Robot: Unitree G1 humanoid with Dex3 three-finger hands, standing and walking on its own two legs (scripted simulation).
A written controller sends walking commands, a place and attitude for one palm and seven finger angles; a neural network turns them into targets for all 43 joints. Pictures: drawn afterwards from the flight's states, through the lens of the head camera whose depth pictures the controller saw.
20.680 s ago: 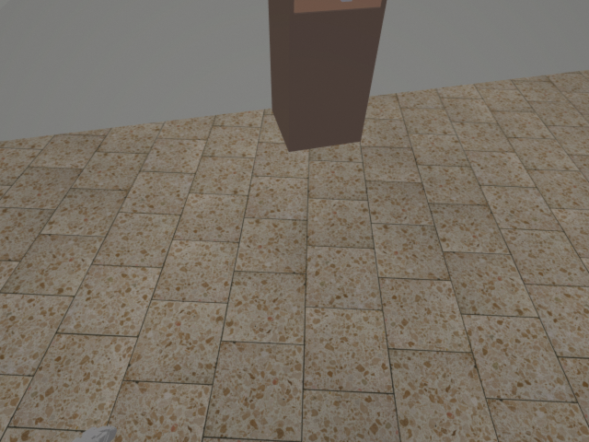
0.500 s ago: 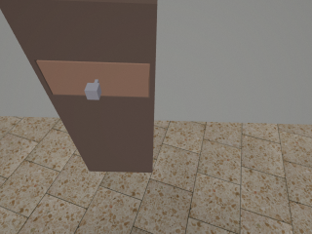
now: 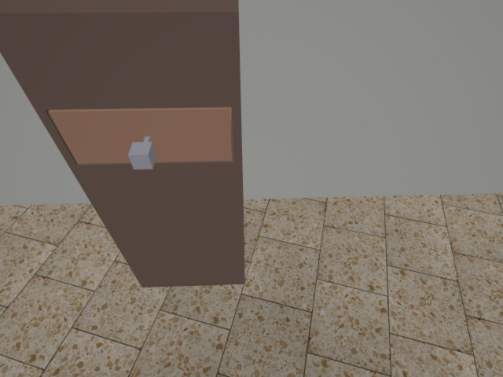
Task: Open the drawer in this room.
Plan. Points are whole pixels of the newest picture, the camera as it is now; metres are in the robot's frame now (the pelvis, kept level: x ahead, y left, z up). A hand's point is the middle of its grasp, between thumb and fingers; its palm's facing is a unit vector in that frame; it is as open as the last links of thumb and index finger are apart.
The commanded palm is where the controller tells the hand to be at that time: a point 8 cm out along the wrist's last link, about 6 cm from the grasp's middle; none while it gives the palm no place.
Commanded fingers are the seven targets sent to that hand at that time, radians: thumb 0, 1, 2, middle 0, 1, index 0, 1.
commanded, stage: look again from close up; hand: left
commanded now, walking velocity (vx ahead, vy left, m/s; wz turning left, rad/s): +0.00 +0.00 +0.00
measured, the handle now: (144, 149) +0.57 +0.27 +0.03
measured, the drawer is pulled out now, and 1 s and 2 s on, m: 0.00 0.00 0.00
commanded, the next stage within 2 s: shuffle to correct the standing spot in 0.26 s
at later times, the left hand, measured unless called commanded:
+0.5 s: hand out of the picture -0.03 +0.16 -0.17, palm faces +0.03 -0.98 -0.18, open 7.3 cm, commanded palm none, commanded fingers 0.00 0.90 0.90 -0.20 -0.30 -0.20 -0.30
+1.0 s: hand out of the picture +0.08 +0.20 -0.17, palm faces +0.12 -0.97 -0.22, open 7.2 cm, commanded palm none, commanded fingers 0.00 0.90 0.90 -0.20 -0.30 -0.20 -0.30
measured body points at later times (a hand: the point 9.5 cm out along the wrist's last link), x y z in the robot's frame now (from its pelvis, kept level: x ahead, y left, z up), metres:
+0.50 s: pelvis -0.02 +0.00 +0.00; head -0.03 +0.00 +0.45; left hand -0.03 +0.22 -0.16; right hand -0.03 -0.23 -0.16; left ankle -0.03 +0.11 -0.73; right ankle +0.01 -0.14 -0.73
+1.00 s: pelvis +0.05 +0.02 +0.00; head +0.06 +0.01 +0.45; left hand +0.07 +0.25 -0.15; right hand +0.02 -0.19 -0.17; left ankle +0.01 +0.12 -0.68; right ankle +0.07 -0.08 -0.73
